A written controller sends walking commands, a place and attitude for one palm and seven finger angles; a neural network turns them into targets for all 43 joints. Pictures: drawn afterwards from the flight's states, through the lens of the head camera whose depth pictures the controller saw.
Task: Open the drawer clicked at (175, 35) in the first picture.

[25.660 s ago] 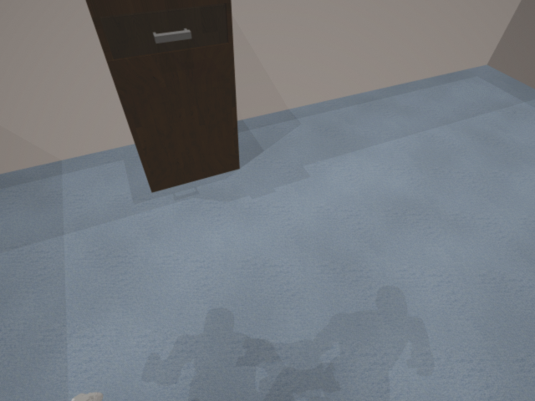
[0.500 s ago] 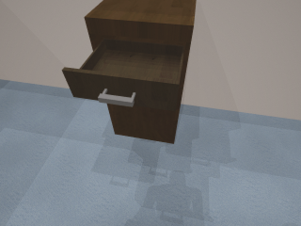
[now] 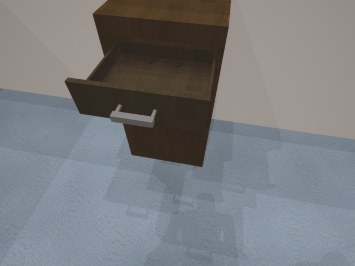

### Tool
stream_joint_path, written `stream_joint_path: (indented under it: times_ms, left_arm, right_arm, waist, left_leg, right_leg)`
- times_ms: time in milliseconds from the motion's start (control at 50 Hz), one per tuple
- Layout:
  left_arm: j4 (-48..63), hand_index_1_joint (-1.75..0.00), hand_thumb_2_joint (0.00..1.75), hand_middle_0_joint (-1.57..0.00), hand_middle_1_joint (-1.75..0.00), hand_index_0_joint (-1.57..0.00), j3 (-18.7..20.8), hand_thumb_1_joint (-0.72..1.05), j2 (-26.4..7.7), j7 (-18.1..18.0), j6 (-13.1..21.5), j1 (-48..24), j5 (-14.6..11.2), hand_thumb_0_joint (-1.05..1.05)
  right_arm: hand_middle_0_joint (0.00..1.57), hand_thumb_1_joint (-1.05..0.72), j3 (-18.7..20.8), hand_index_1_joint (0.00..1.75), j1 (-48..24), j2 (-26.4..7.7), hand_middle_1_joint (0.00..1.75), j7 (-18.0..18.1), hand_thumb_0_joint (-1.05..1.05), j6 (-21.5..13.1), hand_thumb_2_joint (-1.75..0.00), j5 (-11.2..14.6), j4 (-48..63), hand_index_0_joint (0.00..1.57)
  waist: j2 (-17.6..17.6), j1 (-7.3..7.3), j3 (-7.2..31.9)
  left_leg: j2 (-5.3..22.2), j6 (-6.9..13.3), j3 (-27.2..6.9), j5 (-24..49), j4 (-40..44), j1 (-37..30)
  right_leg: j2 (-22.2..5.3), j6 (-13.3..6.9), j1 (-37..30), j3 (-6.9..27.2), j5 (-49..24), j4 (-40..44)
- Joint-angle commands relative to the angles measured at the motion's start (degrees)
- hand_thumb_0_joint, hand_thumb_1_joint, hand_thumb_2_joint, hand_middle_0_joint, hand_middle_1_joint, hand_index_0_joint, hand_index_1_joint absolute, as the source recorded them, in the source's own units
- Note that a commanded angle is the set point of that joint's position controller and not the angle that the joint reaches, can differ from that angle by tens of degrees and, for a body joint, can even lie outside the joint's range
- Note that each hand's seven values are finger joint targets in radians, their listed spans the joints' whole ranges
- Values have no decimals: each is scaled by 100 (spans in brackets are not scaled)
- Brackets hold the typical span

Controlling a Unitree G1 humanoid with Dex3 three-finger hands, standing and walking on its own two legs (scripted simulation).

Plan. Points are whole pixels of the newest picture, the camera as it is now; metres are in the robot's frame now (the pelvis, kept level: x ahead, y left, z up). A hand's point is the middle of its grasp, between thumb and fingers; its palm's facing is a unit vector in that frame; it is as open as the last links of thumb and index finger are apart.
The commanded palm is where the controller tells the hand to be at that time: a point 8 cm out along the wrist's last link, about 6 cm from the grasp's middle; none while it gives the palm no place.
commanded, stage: look to check the result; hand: left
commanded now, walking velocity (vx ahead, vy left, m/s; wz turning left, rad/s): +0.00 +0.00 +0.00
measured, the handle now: (134, 114) +0.53 +0.16 +0.00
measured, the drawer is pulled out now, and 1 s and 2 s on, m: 0.30 0.30 0.30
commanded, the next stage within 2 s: stand and wait in 0.36 s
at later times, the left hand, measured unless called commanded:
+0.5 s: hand out of the picture +0.02 +0.16 -0.18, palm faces +0.04 -0.98 -0.19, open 7.3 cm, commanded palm none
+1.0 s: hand out of the picture +0.02 +0.16 -0.18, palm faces +0.04 -0.98 -0.19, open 7.3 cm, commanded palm none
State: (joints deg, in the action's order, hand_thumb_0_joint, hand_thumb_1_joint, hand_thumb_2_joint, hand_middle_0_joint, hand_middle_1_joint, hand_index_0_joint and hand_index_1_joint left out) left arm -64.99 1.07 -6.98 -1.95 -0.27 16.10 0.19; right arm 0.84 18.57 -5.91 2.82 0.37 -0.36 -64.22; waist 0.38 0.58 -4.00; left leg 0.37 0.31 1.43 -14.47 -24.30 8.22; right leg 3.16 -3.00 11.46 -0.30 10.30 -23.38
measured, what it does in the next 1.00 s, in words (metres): stands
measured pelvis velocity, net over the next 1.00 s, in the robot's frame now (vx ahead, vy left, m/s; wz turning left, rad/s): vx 0.02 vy -0.01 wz -0.01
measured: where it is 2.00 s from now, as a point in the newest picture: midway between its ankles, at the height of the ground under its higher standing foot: outside the picture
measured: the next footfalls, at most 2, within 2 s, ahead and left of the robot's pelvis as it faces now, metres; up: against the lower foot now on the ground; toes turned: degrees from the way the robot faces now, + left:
none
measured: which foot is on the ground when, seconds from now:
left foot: down 0.00-1.00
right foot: down 0.00-1.00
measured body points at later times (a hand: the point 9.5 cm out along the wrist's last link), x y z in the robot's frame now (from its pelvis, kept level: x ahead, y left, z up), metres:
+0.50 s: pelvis +0.02 -0.01 +0.00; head +0.04 -0.01 +0.45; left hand +0.02 +0.21 -0.16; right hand +0.00 -0.21 -0.16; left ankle -0.01 +0.12 -0.74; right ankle +0.03 -0.09 -0.74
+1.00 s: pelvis +0.02 -0.01 +0.00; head +0.04 -0.01 +0.45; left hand +0.02 +0.21 -0.16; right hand -0.01 -0.21 -0.16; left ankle -0.01 +0.12 -0.74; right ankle +0.03 -0.09 -0.74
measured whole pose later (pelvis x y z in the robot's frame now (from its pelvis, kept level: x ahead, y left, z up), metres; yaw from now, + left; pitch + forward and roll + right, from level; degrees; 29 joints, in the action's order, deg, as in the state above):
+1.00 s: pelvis +0.02 -0.01 +0.00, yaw +0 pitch -2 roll +0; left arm -65.1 1.0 -7.5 -2.3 0.2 15.5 0.0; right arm 0.9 17.5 -6.0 2.9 0.4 -0.2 -65.2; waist 0.7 0.8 -3.7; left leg 1.4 -0.7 1.5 -15.4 -22.4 5.2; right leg 4.2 -3.9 8.9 -0.2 11.5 -22.2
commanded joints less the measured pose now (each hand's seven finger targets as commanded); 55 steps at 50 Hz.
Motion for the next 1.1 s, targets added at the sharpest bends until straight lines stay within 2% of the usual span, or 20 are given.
stream_joint_path:
  times_ms: [0,120,160,200,400,520,560,620,700,760,820,900,1080]
  left_arm:
    - [122,-30,90,-20,-30,-20,77,90,-557,-41,97,409,25,0]
    - [118,-30,90,-20,-30,-20,67,90,-557,-54,110,441,25,0]
    - [126,-30,90,-20,-30,-20,72,90,-563,-52,108,400,25,0]
    - [104,-30,90,-20,-30,-20,70,90,-573,-51,111,417,24,0]
    - [140,-30,90,-20,-30,-20,72,90,-609,-53,114,367,19,0]
    - [144,-30,90,-20,-30,-20,78,90,-624,-59,132,402,15,0]
    - [151,-30,90,-20,-30,-20,79,90,-627,-58,124,372,15,0]
    - [138,-30,90,-20,-30,-20,73,90,-634,-60,133,411,13,0]
    - [130,-30,90,-20,-30,-20,76,90,-627,-54,119,375,13,0]
    - [134,-30,90,-20,-30,-20,73,90,-644,-56,126,378,10,0]
    - [145,-30,90,-20,-30,-20,72,90,-641,-65,138,404,12,0]
    - [136,-30,90,-20,-30,-20,77,90,-649,-62,133,362,8,0]
    - [132,-30,90,-20,-30,-20,87,90,-643,-61,132,340,13,0]
  right_arm:
    - [20,-90,42,30,495,-425,30,18,0,-68,-90,-3,77,20]
    - [20,-90,60,30,411,-431,30,30,0,-74,-90,5,75,20]
    - [20,-90,49,30,440,-428,30,29,0,-73,-90,1,51,20]
    - [20,-90,46,30,406,-428,30,29,0,-74,-90,2,39,20]
    - [20,-90,48,30,398,-451,30,27,0,-66,-90,1,18,20]
    - [20,-90,60,30,365,-469,30,36,0,-82,-90,9,27,20]
    - [20,-90,52,30,399,-471,30,38,0,-79,-90,1,1,20]
    - [20,-90,59,30,381,-476,30,40,0,-75,-90,12,11,20]
    - [20,-90,49,30,407,-468,30,31,0,-65,-90,-1,-22,20]
    - [20,-90,52,30,424,-482,30,29,0,-63,-90,2,-20,20]
    - [20,-90,64,30,396,-478,30,35,0,-64,-90,7,-8,20]
    - [20,-90,57,30,427,-486,30,33,0,-60,-90,5,-23,20]
    - [20,-90,66,30,432,-463,30,33,0,-57,-90,-3,-27,20]
  waist:
    - [115,-7,-170]
    - [39,-13,-76]
    - [130,-1,-89]
    - [27,-11,-113]
    - [63,-1,-189]
    - [14,-22,-65]
    - [174,-7,-82]
    - [20,-19,-57]
    - [124,-12,-195]
    - [-1,-6,-155]
    - [132,-3,-88]
    - [-5,2,-136]
    - [60,7,-143]
  left_leg:
    - [477,207,-450,449,492,182]
    - [500,198,-422,640,456,-9]
    - [500,194,-407,615,473,50]
    - [493,190,-402,681,466,42]
    - [499,172,-386,610,508,34]
    - [517,171,-386,797,496,-106]
    - [517,161,-352,786,492,-71]
    - [525,161,-370,751,505,-127]
    - [504,148,-357,598,536,-19]
    - [509,152,-355,655,511,-53]
    - [508,147,-353,686,501,-152]
    - [502,139,-349,635,517,-54]
    - [504,134,-348,623,526,-61]
  right_leg:
    - [-687,-66,31,694,-306,517]
    - [-661,-59,17,683,-591,472]
    - [-682,-55,-58,698,-594,496]
    - [-705,-58,-77,677,-751,474]
    - [-685,-59,-76,714,-700,520]
    - [-681,-59,-124,701,-923,489]
    - [-700,-65,-164,712,-937,497]
    - [-674,-62,-145,721,-895,517]
    - [-699,-67,-110,709,-690,561]
    - [-695,-57,-136,713,-785,564]
    - [-677,-72,-108,760,-834,555]
    - [-694,-59,-172,747,-856,557]
    - [-691,-58,-163,739,-786,576]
